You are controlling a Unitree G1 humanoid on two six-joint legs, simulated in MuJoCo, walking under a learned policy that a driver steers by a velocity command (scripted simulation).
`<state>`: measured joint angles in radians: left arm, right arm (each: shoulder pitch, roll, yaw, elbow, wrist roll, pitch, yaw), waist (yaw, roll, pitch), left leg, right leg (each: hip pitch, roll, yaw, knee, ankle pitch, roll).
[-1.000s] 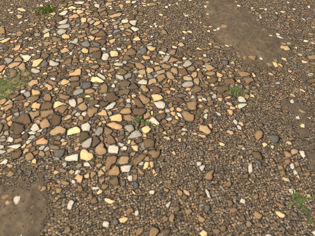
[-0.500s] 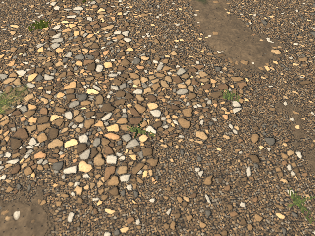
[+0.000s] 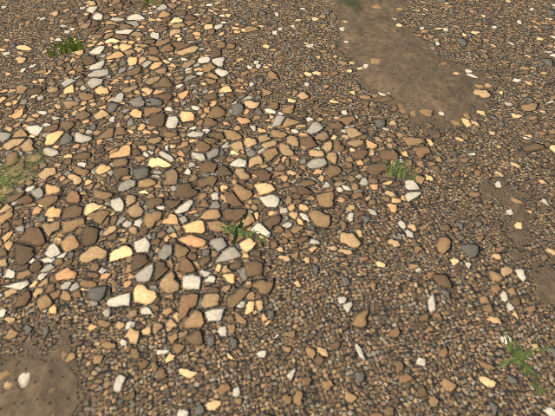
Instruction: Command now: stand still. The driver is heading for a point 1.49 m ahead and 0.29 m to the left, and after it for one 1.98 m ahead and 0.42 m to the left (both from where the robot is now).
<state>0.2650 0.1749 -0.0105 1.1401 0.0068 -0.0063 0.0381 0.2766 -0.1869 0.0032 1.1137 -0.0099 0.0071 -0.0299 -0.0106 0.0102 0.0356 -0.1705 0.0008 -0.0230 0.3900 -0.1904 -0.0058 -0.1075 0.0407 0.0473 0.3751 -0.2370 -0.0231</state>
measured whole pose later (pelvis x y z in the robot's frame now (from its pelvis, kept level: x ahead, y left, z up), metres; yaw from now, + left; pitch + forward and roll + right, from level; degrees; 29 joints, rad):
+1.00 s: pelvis +0.13 +0.04 -0.01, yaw +0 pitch +0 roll +0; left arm 0.16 0.15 0.01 1.05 0.00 -0.02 0.03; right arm 0.44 -0.09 0.03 1.12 -0.02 -0.06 -0.05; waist -0.02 -0.02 0.08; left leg -0.02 -0.06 0.06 0.36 -0.33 0.08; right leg -0.40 0.00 -0.06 0.68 -0.27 -0.04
